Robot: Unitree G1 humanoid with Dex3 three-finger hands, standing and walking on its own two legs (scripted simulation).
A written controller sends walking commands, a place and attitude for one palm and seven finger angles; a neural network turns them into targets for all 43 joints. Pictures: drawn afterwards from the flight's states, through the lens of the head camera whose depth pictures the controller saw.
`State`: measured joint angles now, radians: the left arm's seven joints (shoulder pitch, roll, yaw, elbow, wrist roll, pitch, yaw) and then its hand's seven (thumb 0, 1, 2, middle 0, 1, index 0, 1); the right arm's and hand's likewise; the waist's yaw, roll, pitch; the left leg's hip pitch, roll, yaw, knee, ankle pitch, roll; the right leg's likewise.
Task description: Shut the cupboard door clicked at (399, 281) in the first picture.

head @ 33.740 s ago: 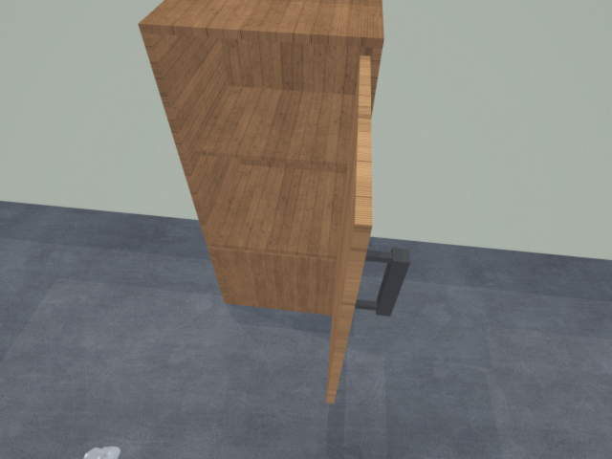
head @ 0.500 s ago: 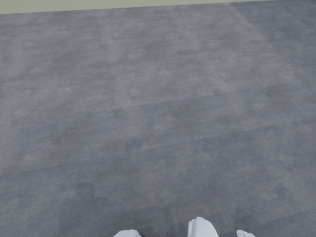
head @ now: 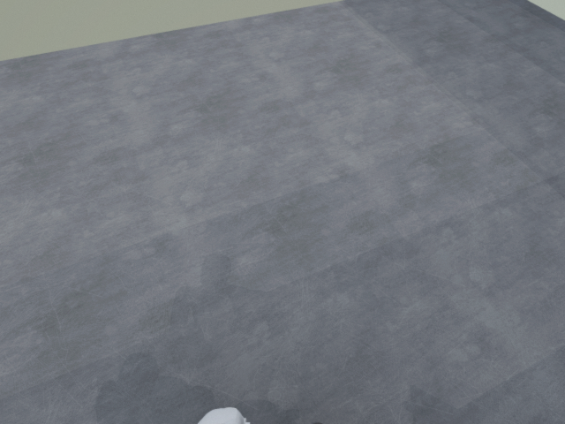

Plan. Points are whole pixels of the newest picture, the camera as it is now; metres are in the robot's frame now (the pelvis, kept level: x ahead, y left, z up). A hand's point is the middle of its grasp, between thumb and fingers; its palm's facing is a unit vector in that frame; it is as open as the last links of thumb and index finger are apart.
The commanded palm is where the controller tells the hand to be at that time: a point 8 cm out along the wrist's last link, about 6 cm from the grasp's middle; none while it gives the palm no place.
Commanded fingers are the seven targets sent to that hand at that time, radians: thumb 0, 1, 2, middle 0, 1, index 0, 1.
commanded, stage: turn to face it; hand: left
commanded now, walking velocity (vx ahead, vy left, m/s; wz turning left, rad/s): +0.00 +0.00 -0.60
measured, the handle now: out of the picture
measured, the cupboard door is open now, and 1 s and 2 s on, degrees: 61 61 61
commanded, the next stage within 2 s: none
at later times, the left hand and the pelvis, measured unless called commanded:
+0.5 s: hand (183, 365) +0.22 +0.18 -0.16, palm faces -0.31 -0.91 -0.28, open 7.4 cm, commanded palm none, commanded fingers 0.00 0.90 0.90 -0.20 -0.30 -0.20 -0.30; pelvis +0.04 +0.02 -0.01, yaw -19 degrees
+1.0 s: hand (214, 328) +0.28 +0.14 -0.16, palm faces -0.60 -0.78 -0.20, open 7.4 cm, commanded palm none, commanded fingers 0.00 0.90 0.90 -0.20 -0.30 -0.20 -0.30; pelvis +0.06 +0.05 +0.00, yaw -38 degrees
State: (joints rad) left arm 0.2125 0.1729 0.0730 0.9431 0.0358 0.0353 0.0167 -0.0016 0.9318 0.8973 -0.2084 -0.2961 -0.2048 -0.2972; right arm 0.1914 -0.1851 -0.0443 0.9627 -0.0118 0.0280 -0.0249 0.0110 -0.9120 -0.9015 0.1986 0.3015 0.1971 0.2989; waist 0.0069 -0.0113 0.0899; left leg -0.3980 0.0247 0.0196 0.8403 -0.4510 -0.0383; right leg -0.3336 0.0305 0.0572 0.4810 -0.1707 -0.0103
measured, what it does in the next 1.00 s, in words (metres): steps on the spot, turning right: left foot, then right foot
